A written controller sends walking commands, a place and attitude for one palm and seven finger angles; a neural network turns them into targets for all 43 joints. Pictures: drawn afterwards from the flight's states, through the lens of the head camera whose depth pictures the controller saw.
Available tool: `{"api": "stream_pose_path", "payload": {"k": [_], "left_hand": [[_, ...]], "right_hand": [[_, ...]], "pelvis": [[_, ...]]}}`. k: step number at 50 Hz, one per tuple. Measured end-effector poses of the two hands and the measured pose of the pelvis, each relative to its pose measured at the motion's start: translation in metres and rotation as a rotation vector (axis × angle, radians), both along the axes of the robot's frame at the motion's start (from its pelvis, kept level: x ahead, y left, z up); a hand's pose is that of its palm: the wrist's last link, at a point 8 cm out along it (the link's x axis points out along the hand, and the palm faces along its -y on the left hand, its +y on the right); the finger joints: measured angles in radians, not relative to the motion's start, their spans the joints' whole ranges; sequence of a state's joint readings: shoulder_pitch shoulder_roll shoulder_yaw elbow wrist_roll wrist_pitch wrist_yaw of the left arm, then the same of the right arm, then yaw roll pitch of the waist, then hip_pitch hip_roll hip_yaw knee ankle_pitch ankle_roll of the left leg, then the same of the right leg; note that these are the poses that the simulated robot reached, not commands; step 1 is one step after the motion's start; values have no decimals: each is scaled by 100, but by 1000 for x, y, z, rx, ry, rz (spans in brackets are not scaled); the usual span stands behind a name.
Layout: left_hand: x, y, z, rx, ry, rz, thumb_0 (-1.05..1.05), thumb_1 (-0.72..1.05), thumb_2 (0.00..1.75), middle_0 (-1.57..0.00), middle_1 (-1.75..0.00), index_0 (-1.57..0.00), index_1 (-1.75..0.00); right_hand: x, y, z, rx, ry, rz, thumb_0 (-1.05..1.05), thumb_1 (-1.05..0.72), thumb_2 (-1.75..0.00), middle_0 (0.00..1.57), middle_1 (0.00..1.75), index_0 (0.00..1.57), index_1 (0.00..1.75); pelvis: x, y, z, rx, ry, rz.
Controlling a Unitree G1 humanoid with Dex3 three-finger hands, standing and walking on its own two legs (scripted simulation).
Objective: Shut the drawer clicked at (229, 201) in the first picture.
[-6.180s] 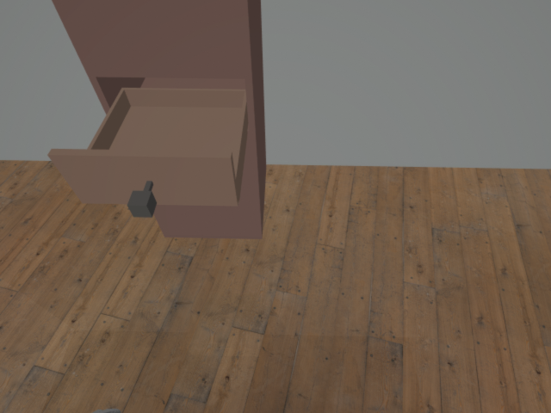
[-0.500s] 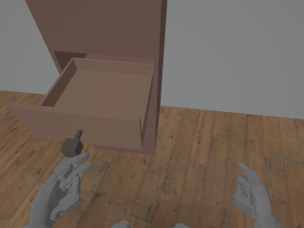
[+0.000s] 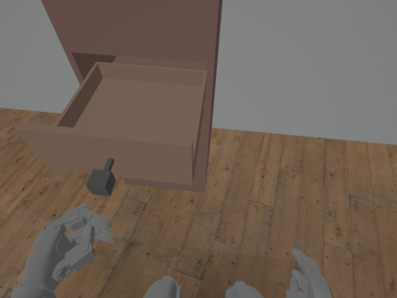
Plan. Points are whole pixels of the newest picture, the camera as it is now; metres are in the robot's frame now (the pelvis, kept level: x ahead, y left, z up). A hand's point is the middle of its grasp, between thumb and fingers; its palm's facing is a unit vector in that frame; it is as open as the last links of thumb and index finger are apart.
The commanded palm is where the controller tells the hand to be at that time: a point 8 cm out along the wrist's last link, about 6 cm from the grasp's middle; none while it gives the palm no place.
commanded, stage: raise the hand and make a fist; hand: left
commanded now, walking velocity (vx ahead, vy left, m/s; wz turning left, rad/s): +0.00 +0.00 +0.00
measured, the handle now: (105, 174) +0.38 +0.23 +0.00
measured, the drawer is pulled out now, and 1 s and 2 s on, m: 0.30 0.30 0.30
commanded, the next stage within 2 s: bring the fist close to the handle in 1.06 s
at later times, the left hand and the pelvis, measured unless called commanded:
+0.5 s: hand (73, 251) +0.19 +0.21 +0.08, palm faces -0.02 -1.00 -0.06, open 3.2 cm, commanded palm +0.15 +0.27 +0.09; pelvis +0.02 +0.02 +0.01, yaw +1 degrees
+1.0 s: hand (69, 244) +0.20 +0.21 +0.09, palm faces -0.04 -1.00 -0.08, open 3.3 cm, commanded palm +0.16 +0.27 +0.10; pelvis +0.02 +0.01 +0.02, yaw +1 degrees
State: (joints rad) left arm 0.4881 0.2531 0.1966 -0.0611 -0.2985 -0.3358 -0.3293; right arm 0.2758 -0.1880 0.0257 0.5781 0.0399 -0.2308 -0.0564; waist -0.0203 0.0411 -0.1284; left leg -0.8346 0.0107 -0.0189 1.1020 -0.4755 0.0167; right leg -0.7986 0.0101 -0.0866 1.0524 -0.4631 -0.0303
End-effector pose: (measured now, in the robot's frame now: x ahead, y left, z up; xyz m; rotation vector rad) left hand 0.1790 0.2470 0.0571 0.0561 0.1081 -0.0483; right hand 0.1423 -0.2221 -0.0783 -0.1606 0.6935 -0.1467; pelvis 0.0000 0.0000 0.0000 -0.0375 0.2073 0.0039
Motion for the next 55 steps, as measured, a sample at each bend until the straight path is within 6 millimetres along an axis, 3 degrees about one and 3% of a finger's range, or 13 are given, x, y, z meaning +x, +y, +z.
{"api": "stream_pose_path", "payload": {"k": [5, 10, 18, 24, 32, 45, 55], "left_hand": [[-2, 6, 1, -1, -12, 3, 2, 90, 90, -97, -113, -97, -113], [-2, 6, 7, -9, -27, -6, 2, 90, 90, -107, -124, -107, -124], [-4, 4, 21, -4, -41, 1, 2, 90, 90, -123, -141, -123, -142], [-10, 12, 28, 9, -32, 22, 2, 90, 90, -133, -153, -133, -153], [-14, 16, 38, 15, -43, 13, 2, 90, 90, -139, -158, -139, -159], [-5, 19, 38, 19, -27, 13, 2, 90, 90, -140, -160, -140, -160], [-2, 18, 39, 20, -29, 15, 2, 90, 90, -140, -160, -140, -160]], "right_hand": [[3, -14, 10, -58, -13, -11, 1, -90, -90, 20, 30, 20, 30], [23, -16, 26, -91, -76, -2, 1, -90, -90, 20, 30, 20, 30], [62, 8, 48, -53, -177, 52, 1, -91, -90, 20, 30, 20, 30], [77, 27, 52, -12, -191, 94, 1, -90, -90, 20, 30, 20, 30], [74, 32, 47, 0, -166, 111, 1, -90, -90, 20, 30, 20, 30], [52, 6, 45, -38, -133, 51, 1, -90, -90, 20, 30, 20, 30], [52, -2, 47, -43, -142, 32, 1, -90, -90, 20, 30, 20, 30]], "pelvis": [[4, 6, 1, -3, 0, 1], [10, 12, 4, -9, -7, 3], [18, 17, 9, -14, -25, 7], [22, 17, 12, -17, -35, 12], [24, 17, 15, -21, -47, 21], [22, 11, 19, -14, -55, 15], [23, 8, 20, -10, -56, 12]]}}
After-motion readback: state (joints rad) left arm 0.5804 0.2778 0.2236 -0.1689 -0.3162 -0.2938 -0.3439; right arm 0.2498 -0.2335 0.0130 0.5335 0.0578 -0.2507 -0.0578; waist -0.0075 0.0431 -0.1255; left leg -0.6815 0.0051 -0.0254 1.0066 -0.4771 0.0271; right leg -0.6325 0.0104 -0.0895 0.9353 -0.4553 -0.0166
